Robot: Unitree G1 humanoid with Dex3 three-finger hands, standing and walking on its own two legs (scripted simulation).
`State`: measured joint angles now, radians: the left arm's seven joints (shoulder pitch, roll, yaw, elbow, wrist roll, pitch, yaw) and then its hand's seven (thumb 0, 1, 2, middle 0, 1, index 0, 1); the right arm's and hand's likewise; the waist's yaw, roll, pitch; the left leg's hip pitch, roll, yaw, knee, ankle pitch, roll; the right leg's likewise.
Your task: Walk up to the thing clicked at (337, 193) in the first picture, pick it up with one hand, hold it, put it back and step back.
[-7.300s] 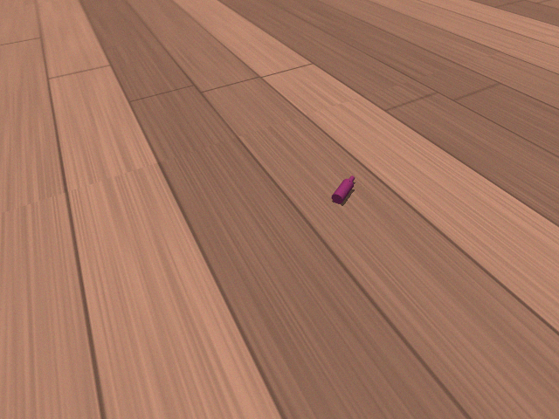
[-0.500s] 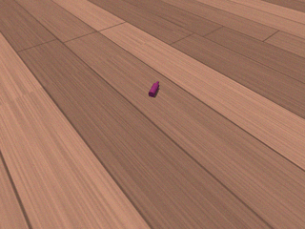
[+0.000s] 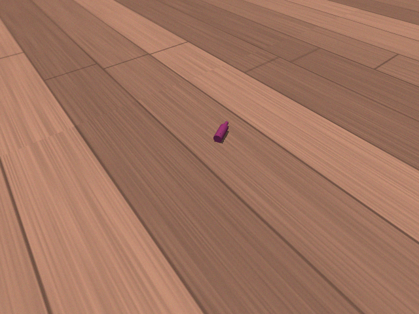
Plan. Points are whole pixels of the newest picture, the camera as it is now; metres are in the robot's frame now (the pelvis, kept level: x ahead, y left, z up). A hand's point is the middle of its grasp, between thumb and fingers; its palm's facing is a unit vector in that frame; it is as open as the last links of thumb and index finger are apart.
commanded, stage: walk up
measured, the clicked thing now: (222, 130) +1.45 -0.06 -0.74
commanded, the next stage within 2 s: stand in 0.20 s
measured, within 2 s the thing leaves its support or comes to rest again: neither
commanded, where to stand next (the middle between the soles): +0.06 +0.00 m, yaw -2 degrees
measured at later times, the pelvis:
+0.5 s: pelvis +0.01 -0.01 +0.01, yaw -1 degrees
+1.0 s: pelvis +0.01 -0.02 +0.01, yaw -1 degrees
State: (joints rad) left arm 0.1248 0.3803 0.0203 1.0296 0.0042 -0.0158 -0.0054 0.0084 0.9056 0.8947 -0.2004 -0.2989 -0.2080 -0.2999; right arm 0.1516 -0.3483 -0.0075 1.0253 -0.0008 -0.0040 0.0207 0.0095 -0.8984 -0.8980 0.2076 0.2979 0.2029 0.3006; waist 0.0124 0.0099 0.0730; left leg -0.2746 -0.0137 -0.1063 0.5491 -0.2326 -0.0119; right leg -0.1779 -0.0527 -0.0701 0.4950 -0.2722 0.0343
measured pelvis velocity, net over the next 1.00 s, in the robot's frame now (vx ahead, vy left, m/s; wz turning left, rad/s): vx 0.01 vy -0.02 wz -0.03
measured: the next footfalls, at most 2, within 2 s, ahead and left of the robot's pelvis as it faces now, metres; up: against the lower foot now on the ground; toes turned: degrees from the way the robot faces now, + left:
none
